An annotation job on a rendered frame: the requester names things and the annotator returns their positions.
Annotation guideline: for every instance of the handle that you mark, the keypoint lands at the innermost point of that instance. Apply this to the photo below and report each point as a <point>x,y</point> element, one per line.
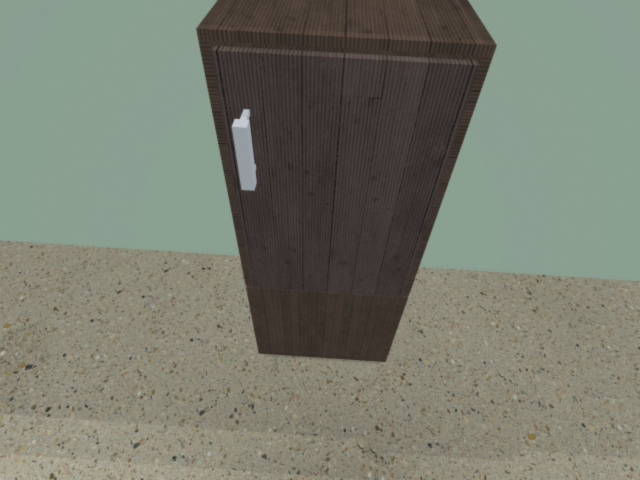
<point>244,151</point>

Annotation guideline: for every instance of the cupboard door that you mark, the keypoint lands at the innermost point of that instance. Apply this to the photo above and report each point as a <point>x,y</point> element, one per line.
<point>350,150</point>

